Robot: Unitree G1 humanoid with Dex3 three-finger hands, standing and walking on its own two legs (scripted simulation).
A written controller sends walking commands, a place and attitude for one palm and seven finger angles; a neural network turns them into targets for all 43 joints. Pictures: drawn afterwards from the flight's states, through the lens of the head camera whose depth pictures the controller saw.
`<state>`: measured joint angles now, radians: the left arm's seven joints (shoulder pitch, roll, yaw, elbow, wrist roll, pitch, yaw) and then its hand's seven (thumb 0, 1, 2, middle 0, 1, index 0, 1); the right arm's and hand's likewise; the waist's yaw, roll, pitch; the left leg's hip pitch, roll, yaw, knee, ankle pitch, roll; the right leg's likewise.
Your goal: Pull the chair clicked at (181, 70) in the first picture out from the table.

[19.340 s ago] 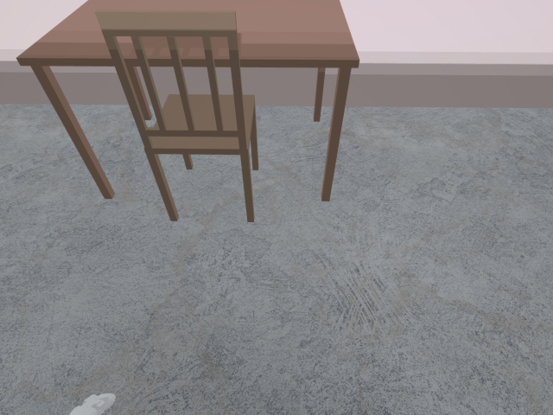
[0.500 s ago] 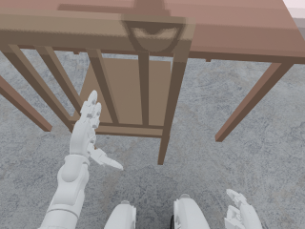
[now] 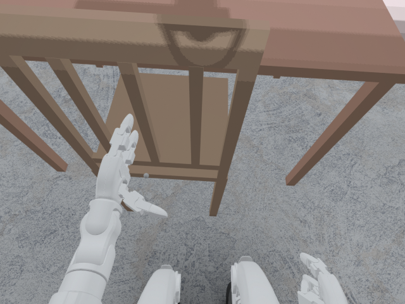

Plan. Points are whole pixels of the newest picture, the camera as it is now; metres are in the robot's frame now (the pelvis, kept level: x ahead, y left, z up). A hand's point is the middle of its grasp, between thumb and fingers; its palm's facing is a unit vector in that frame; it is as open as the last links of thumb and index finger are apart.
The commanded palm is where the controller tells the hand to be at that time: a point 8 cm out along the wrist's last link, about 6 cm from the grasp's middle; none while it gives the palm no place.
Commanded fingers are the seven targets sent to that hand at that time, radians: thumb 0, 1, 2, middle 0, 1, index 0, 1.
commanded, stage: aim the fingers beside a spindle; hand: left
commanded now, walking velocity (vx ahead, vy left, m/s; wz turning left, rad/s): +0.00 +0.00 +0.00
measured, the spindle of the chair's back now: (145, 122) +0.47 +0.13 +0.03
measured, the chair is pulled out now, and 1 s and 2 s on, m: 0.03 0.03 0.03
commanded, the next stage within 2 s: push the fingers through the gap in 1.06 s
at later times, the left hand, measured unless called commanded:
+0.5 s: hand (146, 174) +0.35 +0.11 +0.02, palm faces -0.09 -1.00 -0.03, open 17.0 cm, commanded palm +0.34 +0.16 +0.02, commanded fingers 0.00 -0.50 0.30 -0.06 -0.08 -0.06 -0.08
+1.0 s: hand (150, 176) +0.35 +0.11 +0.02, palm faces -0.09 -1.00 -0.02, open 17.0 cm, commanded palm +0.33 +0.16 +0.02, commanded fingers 0.00 -0.50 0.30 -0.06 -0.08 -0.06 -0.08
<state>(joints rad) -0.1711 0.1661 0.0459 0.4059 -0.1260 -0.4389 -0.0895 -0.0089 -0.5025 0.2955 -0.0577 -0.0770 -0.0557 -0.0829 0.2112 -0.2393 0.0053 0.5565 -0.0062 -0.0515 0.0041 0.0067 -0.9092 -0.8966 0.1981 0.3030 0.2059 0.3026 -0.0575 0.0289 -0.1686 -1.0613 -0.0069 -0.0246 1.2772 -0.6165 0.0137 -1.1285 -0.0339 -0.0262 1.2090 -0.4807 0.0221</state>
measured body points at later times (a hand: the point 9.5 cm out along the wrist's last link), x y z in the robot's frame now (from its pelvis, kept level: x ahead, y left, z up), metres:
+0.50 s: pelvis +0.00 +0.00 +0.00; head +0.12 +0.01 +0.43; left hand +0.35 +0.17 +0.02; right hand +0.15 -0.25 -0.11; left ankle -0.01 +0.11 -0.63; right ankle +0.05 -0.14 -0.63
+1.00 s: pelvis +0.00 -0.01 +0.00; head +0.11 +0.00 +0.43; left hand +0.35 +0.16 +0.02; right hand +0.14 -0.25 -0.11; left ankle -0.01 +0.11 -0.63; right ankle +0.05 -0.14 -0.63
